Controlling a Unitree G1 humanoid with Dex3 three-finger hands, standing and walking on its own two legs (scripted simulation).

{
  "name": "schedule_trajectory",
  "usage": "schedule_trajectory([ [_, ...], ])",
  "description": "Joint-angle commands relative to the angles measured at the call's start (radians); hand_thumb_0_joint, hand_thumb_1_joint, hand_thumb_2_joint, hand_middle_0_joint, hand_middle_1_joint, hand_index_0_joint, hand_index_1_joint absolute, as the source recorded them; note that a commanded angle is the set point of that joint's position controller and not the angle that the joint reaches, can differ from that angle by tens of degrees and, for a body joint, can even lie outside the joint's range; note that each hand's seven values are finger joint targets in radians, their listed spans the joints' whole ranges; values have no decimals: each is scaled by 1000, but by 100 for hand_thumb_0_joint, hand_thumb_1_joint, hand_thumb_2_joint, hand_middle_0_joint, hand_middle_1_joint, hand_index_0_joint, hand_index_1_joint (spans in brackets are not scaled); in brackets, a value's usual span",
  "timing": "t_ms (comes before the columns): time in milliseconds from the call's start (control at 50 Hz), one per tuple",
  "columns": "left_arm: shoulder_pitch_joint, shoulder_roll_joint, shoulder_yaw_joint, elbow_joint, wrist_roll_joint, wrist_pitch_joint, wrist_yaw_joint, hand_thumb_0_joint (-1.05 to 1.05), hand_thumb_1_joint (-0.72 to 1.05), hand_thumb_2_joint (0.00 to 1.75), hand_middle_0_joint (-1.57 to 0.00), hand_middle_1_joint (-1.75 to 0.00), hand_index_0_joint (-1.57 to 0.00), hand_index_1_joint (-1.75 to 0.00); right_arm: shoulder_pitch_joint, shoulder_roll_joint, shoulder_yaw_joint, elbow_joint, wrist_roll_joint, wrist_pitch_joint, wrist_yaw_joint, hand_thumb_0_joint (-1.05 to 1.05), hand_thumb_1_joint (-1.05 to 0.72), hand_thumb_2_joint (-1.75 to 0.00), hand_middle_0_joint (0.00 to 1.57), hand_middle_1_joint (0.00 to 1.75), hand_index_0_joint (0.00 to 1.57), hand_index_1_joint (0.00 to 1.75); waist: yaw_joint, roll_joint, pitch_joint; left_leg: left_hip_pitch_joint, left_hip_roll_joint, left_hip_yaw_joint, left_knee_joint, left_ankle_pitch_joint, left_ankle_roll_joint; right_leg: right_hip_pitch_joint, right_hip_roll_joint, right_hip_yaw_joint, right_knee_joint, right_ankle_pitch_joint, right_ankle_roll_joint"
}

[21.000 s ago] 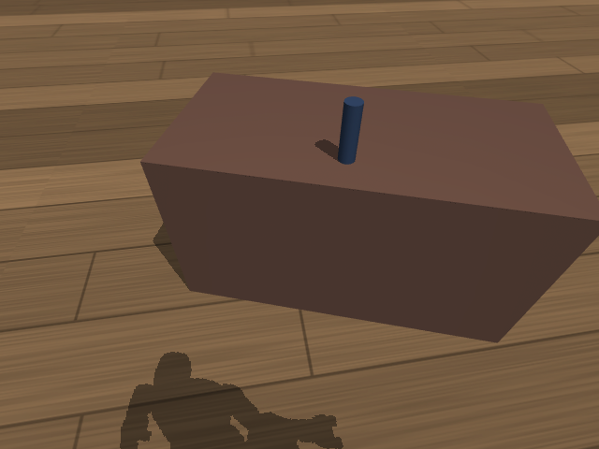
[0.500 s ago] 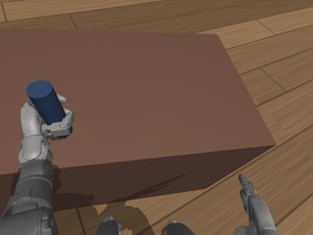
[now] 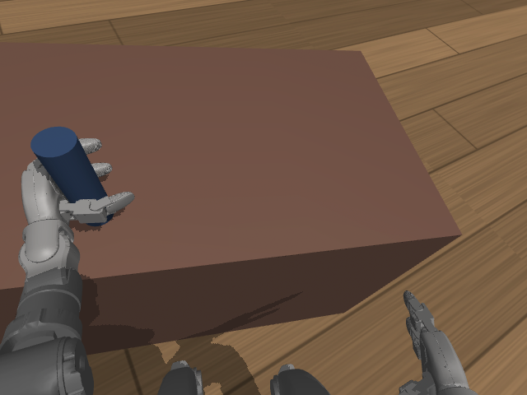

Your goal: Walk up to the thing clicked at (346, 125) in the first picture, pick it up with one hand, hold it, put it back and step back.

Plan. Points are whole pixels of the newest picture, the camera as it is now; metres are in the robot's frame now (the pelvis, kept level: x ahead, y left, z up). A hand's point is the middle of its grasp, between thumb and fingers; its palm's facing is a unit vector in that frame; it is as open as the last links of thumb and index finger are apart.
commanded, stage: open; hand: left
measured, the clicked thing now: (79, 183) +0.44 +0.23 +0.05
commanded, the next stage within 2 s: withdraw in 0.06 s
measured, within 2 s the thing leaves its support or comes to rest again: neither
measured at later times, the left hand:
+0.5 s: hand (36, 150) +0.46 +0.27 +0.10, palm faces +0.26 -0.96 -0.01, open 17.0 cm
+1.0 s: hand out of the picture +0.40 +0.38 +0.12, palm faces +0.48 -0.81 -0.35, open 17.6 cm
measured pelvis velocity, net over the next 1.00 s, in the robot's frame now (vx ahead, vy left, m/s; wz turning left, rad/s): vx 0.03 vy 0.00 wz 0.02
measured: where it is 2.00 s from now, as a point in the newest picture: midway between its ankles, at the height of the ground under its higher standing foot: outside the picture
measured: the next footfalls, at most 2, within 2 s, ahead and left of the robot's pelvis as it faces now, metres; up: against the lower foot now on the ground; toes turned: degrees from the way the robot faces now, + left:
none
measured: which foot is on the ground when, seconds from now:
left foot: down 0.00-1.00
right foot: down 0.00-1.00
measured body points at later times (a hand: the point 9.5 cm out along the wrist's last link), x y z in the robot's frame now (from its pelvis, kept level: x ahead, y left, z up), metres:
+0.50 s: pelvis +0.01 +0.00 +0.01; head +0.09 +0.04 +0.45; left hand +0.44 +0.32 +0.10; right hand +0.16 -0.26 +0.00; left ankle +0.05 +0.11 -0.66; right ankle -0.01 -0.13 -0.66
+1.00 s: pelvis +0.03 +0.00 +0.05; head +0.08 +0.02 +0.50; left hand +0.37 +0.42 +0.14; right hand +0.19 -0.26 +0.01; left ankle +0.05 +0.11 -0.66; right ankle -0.01 -0.13 -0.65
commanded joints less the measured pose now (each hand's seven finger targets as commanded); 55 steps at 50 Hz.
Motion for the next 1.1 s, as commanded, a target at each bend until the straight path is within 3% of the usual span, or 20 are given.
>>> schedule_trajectory([
  [0,-376,205,17,-211,-9,-70,-3,0,-40,28,-51,-40,-51,-40,3,-149,-93,-185,2,-50,-18,0,53,-5,5,5,5,5,7,150,-401,443,-20,-44,-130,238,6,33,24,3,-136,276,-24],
  [140,-351,211,23,-215,-9,-60,-4,0,-51,11,-29,-18,-29,-18,25,-156,-99,-182,4,-46,-17,0,53,-5,5,5,5,5,12,150,-421,450,-18,-45,-119,279,7,42,25,2,-124,310,-24],
  [160,-334,227,38,-182,-8,-56,-3,0,-46,15,-21,-17,-21,-16,22,-181,-127,-173,3,-46,-19,0,55,-5,5,5,5,5,6,150,-409,443,-16,-48,-120,269,7,27,25,1,-121,295,-27],
  [240,-420,292,59,-283,-3,-62,1,0,-44,11,-12,-10,-13,-10,28,-168,-113,-205,6,-42,-24,0,55,-5,5,5,5,5,11,187,-468,503,-14,-53,-136,262,0,53,24,0,-129,279,-29],
  [280,-398,331,92,-288,-13,-49,0,0,-49,8,-7,-6,-8,-6,29,-161,-98,-203,10,-35,-24,0,55,-5,5,5,5,5,36,183,-477,495,-20,-46,-140,287,4,95,22,6,-141,308,-25],
  [320,-420,375,105,-323,-10,-33,-5,0,-49,8,-7,-6,-7,-6,52,-176,-123,-154,10,-27,-34,0,55,-5,5,5,5,5,35,214,-502,525,-23,-36,-136,327,8,122,19,18,-154,361,-18],
  [340,-427,364,85,-330,-8,-16,-11,0,-47,7,-6,-5,-7,-5,45,-161,-104,-149,14,-25,-35,0,55,-5,5,5,5,5,39,221,-480,529,-24,-35,-148,324,5,123,19,16,-158,354,-21],
  [380,-442,406,110,-351,-11,9,-24,0,-51,6,-7,-4,-8,-4,-14,-163,-104,-163,20,-27,-39,0,55,-5,5,5,5,5,63,246,-488,561,-23,-37,-171,323,-3,138,20,14,-174,329,-27],
  [440,-474,410,90,-349,-25,59,-54,0,-50,3,-5,-3,-7,-2,-9,-136,-82,-74,29,-20,-51,0,55,-5,5,5,5,5,67,252,-415,573,-21,-38,-222,286,-8,139,23,5,-208,289,-31],
  [540,-423,369,53,-166,-47,159,-124,0,-52,0,-4,-2,-7,0,-62,-133,-63,24,48,-29,-70,0,57,-4,5,5,5,5,48,135,-286,524,-23,-27,-272,225,7,161,25,7,-272,276,-25],
  [600,-387,363,43,-102,-65,197,-174,0,-58,5,-5,-5,-5,-6,-64,-140,-45,59,55,-42,-73,0,60,-4,5,5,5,5,50,106,-287,548,-17,-31,-282,276,11,154,27,-3,-278,298,-29],
  [620,-282,507,39,-12,70,249,-114,0,-58,4,-6,-6,-6,-6,-26,-176,-87,40,62,-22,-76,0,59,-5,5,5,5,5,81,112,-289,613,-28,-17,-326,318,1,213,20,-9,-319,333,-23],
  [660,-412,491,31,-148,56,278,-69,0,-57,4,-6,-6,-6,-6,-51,-152,-51,46,72,-8,-70,0,59,-5,5,5,5,5,82,110,-317,636,-34,-10,-332,345,6,251,15,-2,-335,375,-18],
  [740,-419,667,106,-170,109,322,-2,0,-56,3,-5,-7,-6,-6,-90,-196,-98,29,84,2,-71,0,59,-4,5,5,5,5,105,91,-360,680,-29,-16,-353,398,9,321,14,-6,-354,403,-18],
  [780,-371,683,127,-149,123,330,28,0,-61,3,-7,-4,-6,-5,-93,-195,-104,16,89,6,-76,0,52,-6,5,5,5,5,116,87,-359,689,-35,-8,-364,409,10,364,8,2,-371,422,-16],
  [840,-331,629,92,-166,128,344,63,0,-60,3,-7,-4,-6,-5,-66,-136,-49,59,94,1,-70,0,51,-7,5,5,5,5,130,151,-333,716,-41,6,-373,457,9,369,-2,8,-387,459,-13],
  [900,-245,572,67,-194,129,366,88,0,-59,3,-7,-3,-6,-4,-52,-147,-62,74,95,-19,-66,0,52,-6,5,5,5,5,127,172,-340,776,-35,8,-379,518,4,368,1,2,-398,491,-14],
  [940,-220,516,22,-283,120,375,99,0,-59,3,-7,-3,-5,-4,-61,-151,-66,75,97,-34,-69,0,52,-6,5,5,5,5,127,209,-331,828,-30,7,-389,535,-3,351,2,-4,-411,472,-17],
  [1020,31,434,18,-432,95,404,120,0,-58,3,-7,-3,-6,-4,-19,-170,-87,108,100,-46,-71,0,52,-6,5,5,5,5,149,165,-246,805,-29,12,-431,505,-8,389,3,-17,-440,461,-24],
  [1080,221,343,-11,-675,67,420,128,0,-56,3,-6,-3,-5,-4,1,-157,-90,123,106,-45,-78,0,54,-6,5,5,5,5,162,143,-219,822,-30,14,-445,547,-6,422,2,-24,-452,499,-22],
])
